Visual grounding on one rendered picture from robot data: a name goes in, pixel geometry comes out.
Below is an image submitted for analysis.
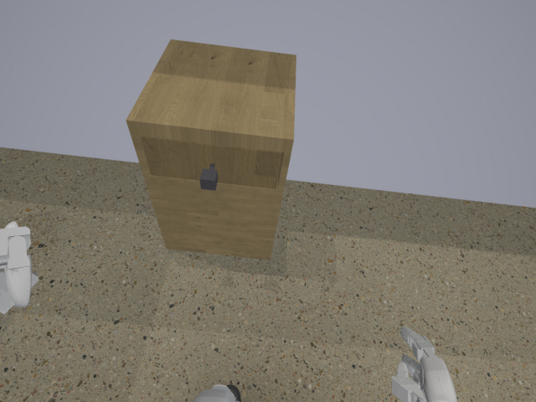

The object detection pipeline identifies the robot left hand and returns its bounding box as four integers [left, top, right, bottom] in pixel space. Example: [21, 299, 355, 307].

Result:
[0, 221, 39, 314]

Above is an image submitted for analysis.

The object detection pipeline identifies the cabinet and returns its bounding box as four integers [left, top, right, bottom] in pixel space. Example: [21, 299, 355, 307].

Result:
[126, 39, 296, 260]

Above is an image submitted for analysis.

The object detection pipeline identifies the left robot shin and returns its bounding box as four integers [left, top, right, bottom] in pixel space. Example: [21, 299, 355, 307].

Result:
[212, 384, 234, 397]

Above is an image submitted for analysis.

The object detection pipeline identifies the handle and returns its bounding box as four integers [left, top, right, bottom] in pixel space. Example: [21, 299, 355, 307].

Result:
[200, 163, 218, 190]

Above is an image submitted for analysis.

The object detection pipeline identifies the robot right hand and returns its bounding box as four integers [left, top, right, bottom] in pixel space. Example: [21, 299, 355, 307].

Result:
[391, 327, 457, 402]

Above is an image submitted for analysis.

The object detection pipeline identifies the drawer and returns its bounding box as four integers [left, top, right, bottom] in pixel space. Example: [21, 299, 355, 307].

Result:
[140, 136, 282, 189]

